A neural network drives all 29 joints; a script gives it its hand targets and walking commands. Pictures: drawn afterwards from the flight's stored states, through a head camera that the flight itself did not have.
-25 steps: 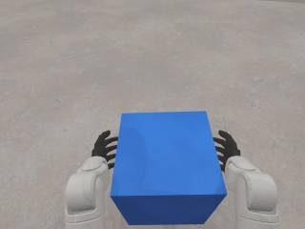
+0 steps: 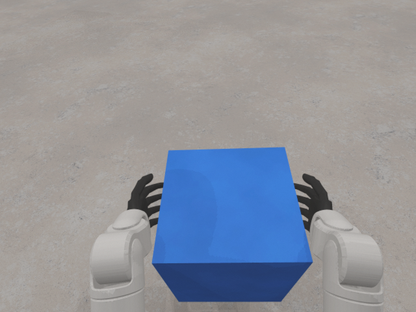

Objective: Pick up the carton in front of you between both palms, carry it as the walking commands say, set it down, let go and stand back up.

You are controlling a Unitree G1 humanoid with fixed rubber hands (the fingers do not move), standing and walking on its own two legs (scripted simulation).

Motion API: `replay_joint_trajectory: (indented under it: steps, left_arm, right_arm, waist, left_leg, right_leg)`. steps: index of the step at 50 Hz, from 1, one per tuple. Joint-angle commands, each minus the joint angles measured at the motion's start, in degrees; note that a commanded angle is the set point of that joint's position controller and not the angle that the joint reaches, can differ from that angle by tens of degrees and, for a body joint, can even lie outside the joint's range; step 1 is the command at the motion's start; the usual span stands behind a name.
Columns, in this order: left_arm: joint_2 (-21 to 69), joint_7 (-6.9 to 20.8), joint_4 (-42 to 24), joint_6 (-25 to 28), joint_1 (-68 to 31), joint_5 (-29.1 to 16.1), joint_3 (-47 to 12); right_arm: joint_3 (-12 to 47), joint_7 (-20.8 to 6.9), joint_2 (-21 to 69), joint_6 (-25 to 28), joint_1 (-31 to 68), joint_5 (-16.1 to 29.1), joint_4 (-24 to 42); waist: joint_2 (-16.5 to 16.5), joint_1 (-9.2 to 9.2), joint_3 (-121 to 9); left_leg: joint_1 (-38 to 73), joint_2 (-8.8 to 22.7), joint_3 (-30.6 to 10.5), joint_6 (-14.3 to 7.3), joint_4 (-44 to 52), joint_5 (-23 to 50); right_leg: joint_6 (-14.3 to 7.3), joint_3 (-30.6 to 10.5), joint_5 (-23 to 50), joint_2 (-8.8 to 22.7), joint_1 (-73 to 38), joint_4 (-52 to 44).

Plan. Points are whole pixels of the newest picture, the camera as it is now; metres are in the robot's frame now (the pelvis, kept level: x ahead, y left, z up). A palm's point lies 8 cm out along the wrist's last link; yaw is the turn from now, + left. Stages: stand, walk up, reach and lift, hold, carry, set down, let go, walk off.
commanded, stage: carry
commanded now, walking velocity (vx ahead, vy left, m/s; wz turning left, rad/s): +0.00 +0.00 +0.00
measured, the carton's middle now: (227, 230) +0.29 +0.00 +0.02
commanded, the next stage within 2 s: none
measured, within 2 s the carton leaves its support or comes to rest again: neither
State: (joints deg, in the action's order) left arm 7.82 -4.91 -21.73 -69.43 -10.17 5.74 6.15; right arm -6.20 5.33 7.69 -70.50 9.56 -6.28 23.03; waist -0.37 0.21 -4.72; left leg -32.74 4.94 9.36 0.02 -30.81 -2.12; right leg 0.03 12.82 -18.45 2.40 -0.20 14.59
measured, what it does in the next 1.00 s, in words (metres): walks ahead: left foot, then right foot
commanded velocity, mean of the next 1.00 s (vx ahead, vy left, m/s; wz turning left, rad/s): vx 0.00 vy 0.00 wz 0.00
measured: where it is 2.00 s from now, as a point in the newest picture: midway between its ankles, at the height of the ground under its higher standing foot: outside the picture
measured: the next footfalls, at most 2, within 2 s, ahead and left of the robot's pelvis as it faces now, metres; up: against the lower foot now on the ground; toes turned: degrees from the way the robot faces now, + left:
left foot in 0.06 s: +0.22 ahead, +0.10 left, +0.00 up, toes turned +2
right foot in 0.36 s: +0.26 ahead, -0.12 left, +0.00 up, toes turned +7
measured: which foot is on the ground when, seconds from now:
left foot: up 0.00-0.04, down 0.06-1.00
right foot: down 0.00-0.08, up 0.10-0.34, down 0.36-1.00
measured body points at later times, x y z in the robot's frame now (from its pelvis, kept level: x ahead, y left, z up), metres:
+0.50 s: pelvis +0.21 +0.01 +0.00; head +0.20 +0.00 +0.45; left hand +0.50 +0.15 +0.09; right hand +0.49 -0.15 +0.08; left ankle +0.18 +0.10 -0.74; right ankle +0.22 -0.11 -0.74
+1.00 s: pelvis +0.24 -0.01 -0.01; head +0.21 -0.01 +0.44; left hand +0.51 +0.15 +0.08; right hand +0.51 -0.16 +0.07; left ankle +0.18 +0.10 -0.74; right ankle +0.22 -0.11 -0.74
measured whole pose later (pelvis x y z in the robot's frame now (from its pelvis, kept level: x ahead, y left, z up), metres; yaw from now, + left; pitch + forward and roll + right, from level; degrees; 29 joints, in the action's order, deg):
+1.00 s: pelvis +0.24 -0.01 -0.01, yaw +0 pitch +3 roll +0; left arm 7.9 -4.3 -16.4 -70.3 -10.8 7.2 7.2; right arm -6.9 5.2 7.8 -70.8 10.5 -6.9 16.7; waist -0.3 0.1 -6.9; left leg -12.9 4.2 10.3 0.4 -31.4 -20.9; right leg -0.6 10.0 -17.8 3.6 16.9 32.1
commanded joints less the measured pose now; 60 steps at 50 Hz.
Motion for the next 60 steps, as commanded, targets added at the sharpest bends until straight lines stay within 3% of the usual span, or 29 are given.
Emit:
replay_joint_trajectory:
  steps: [1,2,3,4,5,6,8,9,10,13,15,17,18,19,20,22,25,27,39,60]
  left_arm:
    - [47.6,14.37,-0.62,-1.27,-22.8,-21.35,-39.03]
    - [47.48,14.34,-0.22,-1.42,-23.1,-21.27,-38.92]
    - [47.22,14.36,0.3,-1.45,-23.59,-21.04,-38.93]
    - [47.35,14.36,-0.02,-1.81,-25.57,-21.51,-39.63]
    - [48.28,14.38,0.85,-2.13,-25.07,-21.7,-40.36]
    - [49.84,14.56,1.36,-1.6,-25.09,-21.71,-40.56]
    - [53.06,14.91,0.29,-0.15,-29.03,-22.86,-41.78]
    - [54.23,14.85,-0.76,0.54,-30.14,-23.37,-42.37]
    - [55.32,14.67,-1.75,1.11,-30.96,-23.83,-43.01]
    - [56.14,14.03,-3.28,2.29,-28.15,-23.68,-43.84]
    - [55.03,13.67,-4.8,2.41,-26.87,-23.29,-43.84]
    - [53.5,13.61,-6.34,1.97,-26.64,-23.23,-43.57]
    - [52.44,13.69,-6.35,1.38,-26.58,-23.11,-43.17]
    - [50.97,13.88,-5.92,0.56,-26.26,-23.07,-42.58]
    - [50.52,14.14,-4.01,0.35,-26.28,-22.35,-42.08]
    - [49.79,14.54,0.3,-0.49,-24.0,-21.53,-40.26]
    - [49.03,14.81,4.63,-1.13,-22.81,-20.63,-38.84]
    - [49.61,14.82,5.87,-1.14,-23.98,-20.56,-38.61]
    - [52.44,14.36,1.48,-0.45,-29.68,-22.9,-40.53]
    - [51.37,14.82,4.07,-1.06,-29.52,-21.9,-40.05]
  right_arm:
    - [41.27,-14.07,48.47,-0.36,25.92,23.07,0.6]
    - [40.98,-14.34,48.32,-0.45,25.56,22.93,-0.2]
    - [40.69,-14.63,47.87,-0.55,26.08,22.89,-0.58]
    - [39.93,-14.87,47.74,-0.52,26.13,22.73,-1.78]
    - [39.29,-15.02,48.06,0.05,24.68,22.35,-4.41]
    - [39.4,-15.12,49.49,0.68,24.32,22.91,-3.9]
    - [40.1,-15.33,54.09,1.98,27.22,23.73,-2.23]
    - [40.61,-15.42,55.51,2.61,28.62,23.95,-1.3]
    - [40.85,-15.44,56.25,3.15,29.41,24.1,-0.64]
    - [41.1,-15.37,56.14,3.98,27.76,24.64,1.73]
    - [41.24,-15.34,55.05,4.08,26.42,24.51,2.88]
    - [41.27,-15.2,53.38,3.7,26.58,24.36,3.96]
    - [41.02,-15.08,52.32,3.33,26.26,23.79,3.61]
    - [40.62,-14.92,51.12,2.88,25.12,22.97,2.4]
    - [41.01,-14.85,49.88,2.0,26.19,23.24,3.29]
    - [40.91,-14.94,48.98,0.46,27.13,22.93,1.06]
    - [40.9,-15.22,48.46,-0.37,27.49,22.82,-2.87]
    - [40.73,-15.38,48.98,-0.43,28.55,22.93,-4.29]
    - [40.6,-14.94,51.77,0.55,31.16,23.91,-2.16]
    - [40.4,-15.27,51.05,-0.01,31.4,23.21,-4.23]
  waist:
    - [8.45,0.36,-10.77]
    - [6.97,-0.34,-12.71]
    - [4.72,-0.98,-15.41]
    - [-6.26,-1.78,-22.15]
    - [-16.1,-1.9,-25.95]
    - [-12.3,-1.33,-25.22]
    - [-5.86,-1.17,-22.44]
    - [-5.42,-0.79,-21.21]
    - [-5.6,-0.72,-21.3]
    - [-7.62,-0.71,-23.19]
    - [-8.44,-0.95,-23.58]
    - [-6.69,-0.49,-22.37]
    - [-5.58,-0.4,-21.93]
    - [-2.75,-0.44,-22.05]
    - [1.63,-0.9,-21.03]
    - [5.11,-0.73,-18.14]
    - [4.16,-0.59,-17.27]
    - [3.33,-0.51,-17.69]
    - [0.11,-0.31,-20.39]
    - [0.31,-0.28,-14.11]
  left_leg:
    - [10.25,-4.81,5.67,-0.68,7.28,5.96]
    - [19.86,-6.2,7.51,-0.84,10.69,10.09]
    - [31.67,-0.69,2.18,-1.27,9.98,18.38]
    - [47.84,13.44,-13.33,-6.52,3.03,42.34]
    - [55.9,20.15,-26.16,-14.77,6.12,49.14]
    - [51.04,20.16,-23.37,-14.94,8.82,45.0]
    - [43.0,16.5,-15.27,-10.64,10.88,35.86]
    - [39.17,14.52,-11.81,-8.27,12.51,30.87]
    - [36.2,12.79,-8.94,-7.36,13.54,28.06]
    - [34.81,11.86,-4.64,-7.66,12.49,26.63]
    - [33.81,10.91,-2.38,-7.36,10.63,25.04]
    - [29.69,8.26,-0.36,-4.84,8.01,15.87]
    - [26.62,7.29,-0.51,-3.05,6.77,9.25]
    - [22.3,6.67,-0.47,-1.54,5.23,1.85]
    - [23.1,4.07,-1.7,0.17,6.54,-2.44]
    - [24.97,4.97,-2.51,0.59,5.06,0.74]
    - [24.4,5.03,-2.76,1.09,1.78,11.37]
    - [24.15,4.71,-2.6,1.5,1.07,13.66]
    - [26.67,4.89,-2.96,1.01,-0.23,17.21]
    - [22.47,5.12,-4.54,-0.28,5.13,-0.18]
  right_leg:
    - [-2.52,0.04,45.6,9.34,-6.55,9.06]
    - [-0.6,2.38,46.03,7.41,-2.75,16.08]
    - [1.69,1.48,34.25,6.0,5.32,23.99]
    - [3.68,-1.08,9.9,2.92,18.38,37.94]
    - [4.13,-5.2,-13.39,-3.24,30.61,50.64]
    - [3.1,-10.13,-15.9,-1.17,31.92,54.26]
    - [1.34,-12.73,-12.42,2.98,30.69,45.49]
    - [1.29,-12.84,-9.77,4.25,27.99,36.41]
    - [1.6,-10.77,-8.09,2.83,23.64,31.13]
    - [1.59,-7.83,-3.69,0.95,17.75,20.49]
    - [1.66,-5.82,4.07,1.2,15.1,15.3]
    - [1.92,-4.31,17.99,2.08,9.2,6.2]
    - [1.84,-5.51,21.36,4.57,5.85,5.16]
    - [1.32,-8.7,28.05,8.93,1.8,6.64]
    - [-0.37,-11.19,31.61,11.38,4.72,9.93]
    - [-0.36,-10.35,33.13,10.44,7.6,10.64]
    - [-0.23,-9.26,41.87,9.13,7.21,13.24]
    - [-0.37,-8.89,44.99,8.78,6.72,14.49]
    - [-0.78,-8.19,39.77,7.7,7.51,17.46]
    - [-1.02,-9.01,20.68,7.54,10.77,12.0]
